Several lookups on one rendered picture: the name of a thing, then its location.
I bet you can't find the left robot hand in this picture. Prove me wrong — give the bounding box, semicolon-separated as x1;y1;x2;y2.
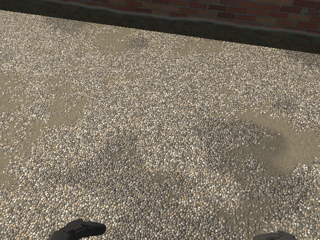
47;218;107;240

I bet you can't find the right robot hand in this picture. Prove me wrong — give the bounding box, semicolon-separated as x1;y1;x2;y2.
252;230;298;240

